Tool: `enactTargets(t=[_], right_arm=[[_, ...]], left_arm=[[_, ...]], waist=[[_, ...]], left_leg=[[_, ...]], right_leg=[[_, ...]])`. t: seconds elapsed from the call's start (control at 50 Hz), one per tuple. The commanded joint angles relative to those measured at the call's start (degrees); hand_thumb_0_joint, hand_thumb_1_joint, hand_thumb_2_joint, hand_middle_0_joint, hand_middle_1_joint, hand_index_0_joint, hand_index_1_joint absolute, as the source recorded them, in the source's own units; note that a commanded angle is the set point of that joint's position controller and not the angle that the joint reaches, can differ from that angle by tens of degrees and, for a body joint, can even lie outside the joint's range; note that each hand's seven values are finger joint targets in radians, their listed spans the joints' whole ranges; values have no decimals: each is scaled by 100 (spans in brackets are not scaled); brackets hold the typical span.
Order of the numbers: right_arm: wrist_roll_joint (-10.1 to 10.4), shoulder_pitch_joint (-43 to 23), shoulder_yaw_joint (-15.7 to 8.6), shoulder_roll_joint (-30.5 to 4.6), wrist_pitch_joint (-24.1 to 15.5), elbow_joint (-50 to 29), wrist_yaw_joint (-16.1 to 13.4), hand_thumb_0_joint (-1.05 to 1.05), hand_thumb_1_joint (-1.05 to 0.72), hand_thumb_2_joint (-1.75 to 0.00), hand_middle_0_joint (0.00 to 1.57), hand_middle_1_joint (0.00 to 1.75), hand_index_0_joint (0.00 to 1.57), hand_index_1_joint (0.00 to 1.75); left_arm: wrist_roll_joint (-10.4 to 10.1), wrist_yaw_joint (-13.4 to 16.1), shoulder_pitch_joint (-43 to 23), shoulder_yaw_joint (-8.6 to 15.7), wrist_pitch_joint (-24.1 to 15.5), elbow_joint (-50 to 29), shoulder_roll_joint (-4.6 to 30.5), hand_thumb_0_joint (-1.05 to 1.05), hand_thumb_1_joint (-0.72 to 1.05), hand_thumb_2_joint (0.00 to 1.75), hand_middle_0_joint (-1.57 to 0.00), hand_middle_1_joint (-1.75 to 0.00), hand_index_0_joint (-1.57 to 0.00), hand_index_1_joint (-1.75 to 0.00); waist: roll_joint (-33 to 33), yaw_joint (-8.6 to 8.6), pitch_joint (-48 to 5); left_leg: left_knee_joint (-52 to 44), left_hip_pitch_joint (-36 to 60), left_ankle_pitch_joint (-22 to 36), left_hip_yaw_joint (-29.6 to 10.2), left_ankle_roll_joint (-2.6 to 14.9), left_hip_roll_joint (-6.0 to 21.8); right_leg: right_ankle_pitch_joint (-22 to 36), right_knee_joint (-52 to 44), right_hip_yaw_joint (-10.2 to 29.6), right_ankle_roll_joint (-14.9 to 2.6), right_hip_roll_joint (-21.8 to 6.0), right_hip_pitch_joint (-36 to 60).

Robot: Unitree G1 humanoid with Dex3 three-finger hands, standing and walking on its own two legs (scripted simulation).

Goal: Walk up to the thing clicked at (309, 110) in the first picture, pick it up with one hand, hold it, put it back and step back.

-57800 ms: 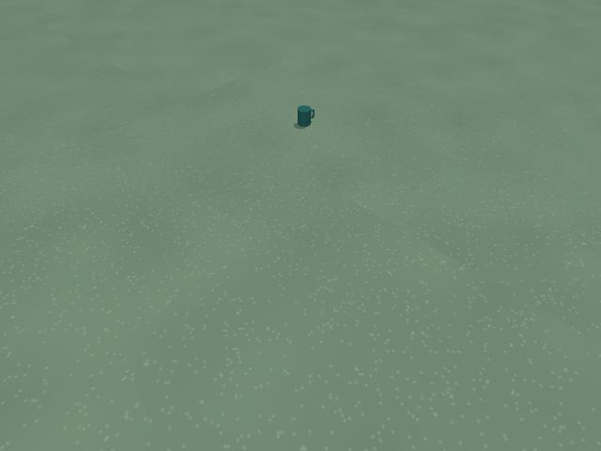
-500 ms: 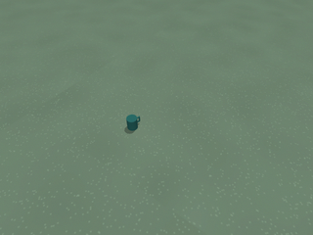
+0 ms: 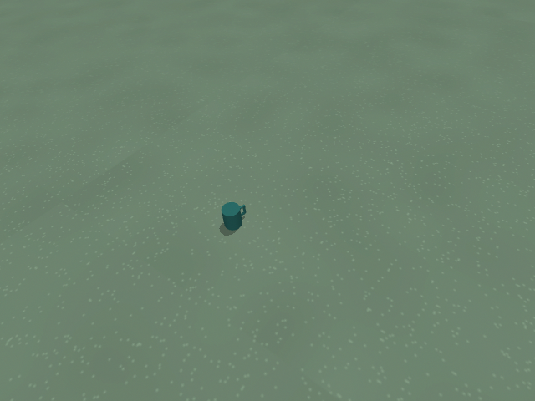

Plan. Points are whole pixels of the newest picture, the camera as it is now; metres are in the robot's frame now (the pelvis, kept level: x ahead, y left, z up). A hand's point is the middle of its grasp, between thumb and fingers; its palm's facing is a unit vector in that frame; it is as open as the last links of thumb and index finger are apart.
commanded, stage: step back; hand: left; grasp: from above
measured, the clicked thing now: (234, 214) +1.08 +0.23 -0.71
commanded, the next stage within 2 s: stand in 0.30 s
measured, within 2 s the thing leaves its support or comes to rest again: neither
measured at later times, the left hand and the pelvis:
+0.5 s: hand out of the picture +0.11 +0.27 -0.14, palm faces -0.02 -0.94 -0.33, open 7.4 cm; pelvis +0.03 +0.02 +0.01, yaw -1 degrees
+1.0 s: hand out of the picture +0.10 +0.26 -0.14, palm faces -0.06 -0.94 -0.34, open 7.4 cm; pelvis +0.02 +0.01 +0.02, yaw -1 degrees
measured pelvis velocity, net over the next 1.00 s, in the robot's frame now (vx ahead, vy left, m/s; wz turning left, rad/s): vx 0.02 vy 0.01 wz -0.02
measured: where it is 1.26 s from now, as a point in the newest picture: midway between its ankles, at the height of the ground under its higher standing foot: outside the picture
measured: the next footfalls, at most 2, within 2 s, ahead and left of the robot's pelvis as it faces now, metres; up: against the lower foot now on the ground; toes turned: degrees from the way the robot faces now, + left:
left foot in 0.08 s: +0.08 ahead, +0.15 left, +0.00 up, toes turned +0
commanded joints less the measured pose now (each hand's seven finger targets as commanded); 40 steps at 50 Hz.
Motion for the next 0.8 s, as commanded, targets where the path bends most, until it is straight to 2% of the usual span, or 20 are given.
enactTargets(t=[0.0,0.02,0.04,0.06,0.08,0.1,0.12,0.14,0.16,0.2,0.22,0.26,0.28,0.32,0.44,0.56,0.66,0.76,0.78], right_arm=[[-2,228,-206,-789,-123,-89,-43,0,-90,-90,20,30,20,30],[-6,201,-207,-779,-130,-42,-47,0,-90,-90,20,30,20,30],[-21,137,-230,-829,-135,-24,-59,0,-90,-90,20,30,20,30],[-44,110,-281,-999,-141,-14,-79,0,-90,-90,20,30,20,30],[-66,-70,-312,-1198,-159,-66,-97,0,-90,-90,20,30,20,30],[-7,-530,-305,-1382,-160,-157,-79,0,-90,-90,20,30,20,30],[3,-769,-310,-1488,-139,-179,-53,0,-90,-90,20,30,20,30],[-11,-893,-258,-1327,-130,-102,-48,0,-90,-90,20,30,20,30],[-14,-967,-217,-1225,-123,-81,-46,0,-90,-90,20,30,20,30],[11,-953,-159,-1073,-133,-47,-50,0,-90,-90,20,30,20,30],[26,-929,-151,-1044,-120,10,-46,0,-90,-90,20,30,20,30],[22,-999,-133,-1025,-111,127,-26,0,-90,-90,20,30,20,30],[79,-894,-64,-999,-181,145,21,0,-90,-90,20,30,20,30],[64,-1049,-68,-1012,-235,185,41,0,-90,-90,20,30,20,30],[80,-1084,-32,-1003,-272,353,30,0,-90,-90,20,30,20,30],[96,-1194,-28,-957,-260,413,31,0,-90,-90,20,30,20,30],[81,-1205,-13,-888,-218,469,54,0,-90,-90,20,30,20,30],[74,-1158,-3,-875,-223,501,76,0,-90,-90,20,30,20,30],[71,-1190,-11,-923,-223,508,72,0,-90,-90,20,30,20,30]], left_arm=[[-76,155,-538,372,-61,-457,1675,0,90,90,-20,-30,-20,-30],[-112,168,-513,348,-20,-430,1649,0,90,90,-20,-30,-20,-30],[-126,173,-478,317,22,-438,1614,0,90,90,-20,-30,-20,-30],[-132,174,-508,278,55,-465,1503,0,90,90,-20,-30,-20,-30],[-159,171,-393,242,84,-462,1380,0,90,90,-20,-30,-20,-30],[-220,169,-394,237,130,-345,1375,0,90,90,-20,-30,-20,-30],[-209,187,-358,237,159,-245,1386,0,90,90,-20,-30,-20,-30],[-167,185,-346,209,140,-142,1338,0,90,90,-20,-30,-20,-30],[-139,174,-291,201,112,-89,1345,0,90,90,-20,-30,-20,-30],[-127,154,-323,250,52,-33,1543,0,90,90,-20,-30,-20,-30],[-137,147,-368,250,51,1,1603,0,90,90,-20,-30,-20,-30],[-139,151,-498,212,52,48,1576,0,90,90,-20,-30,-20,-30],[-175,90,-404,16,60,240,1189,0,90,90,-20,-30,-20,-30],[-160,73,-509,6,42,268,1270,0,90,90,-20,-30,-20,-30],[-148,73,-658,-34,21,473,1358,0,90,90,-20,-30,-20,-30],[-145,74,-654,-58,3,601,1308,0,90,90,-20,-30,-20,-30],[-115,74,-690,-49,9,671,1356,0,90,90,-20,-30,-20,-30],[-114,72,-708,-43,-5,658,1397,0,90,90,-20,-30,-20,-30],[-113,73,-680,-50,-7,657,1363,0,90,90,-20,-30,-20,-30]], waist=[[-1138,-157,-580],[-1028,-188,-601],[-944,-201,-636],[-657,-194,-729],[-192,-78,-839],[226,29,-816],[447,59,-691],[340,111,-623],[296,128,-704],[151,41,-811],[103,-3,-768],[142,-35,-789],[236,-76,-999],[150,-74,-960],[-50,-107,-862],[-141,-97,-834],[-232,-129,-492],[-252,-124,-557],[-192,-104,-629]], left_leg=[[-1146,572,747,487,-17,69],[-1586,689,1349,535,6,8],[-1842,928,2002,419,65,41],[-1800,1124,2732,90,176,335],[-1909,1176,3081,-488,371,862],[-2089,548,2599,-981,746,1260],[-2237,31,2119,-1064,970,1444],[-2195,-54,2126,-933,854,1359],[-2109,23,2152,-669,667,1160],[-1855,174,2268,-334,349,773],[-1810,326,2102,-255,267,682],[-1932,652,2213,-270,268,746],[-2279,894,2107,-441,249,844],[-2374,1013,2457,-432,217,880],[-2612,1446,3216,-207,136,866],[-2800,1598,3088,-75,102,847],[-3049,1415,2198,-42,22,758],[-3104,1345,2068,-32,-4,761],[-3058,1435,2129,-28,19,781]], right_leg=[[2597,-654,968,-712,-1271,94],[2689,-414,806,-556,-1102,158],[2586,-224,769,-410,-1000,17],[2146,-69,705,-254,-877,-159],[1457,78,574,-134,-612,-300],[50,278,284,8,-134,-1],[-530,328,228,-16,-46,422],[-453,39,299,-42,-64,614],[-55,-227,389,-68,-194,691],[960,-480,654,-141,-469,740],[996,-575,809,-188,-588,557],[1052,-632,775,-192,-602,374],[770,-842,694,-117,-535,574],[1048,-998,636,-35,-500,683],[1602,-1306,623,14,-578,867],[1670,-1599,639,46,-634,1001],[928,-1904,699,64,-625,758],[814,-1960,742,46,-657,858],[932,-1970,764,37,-675,871]])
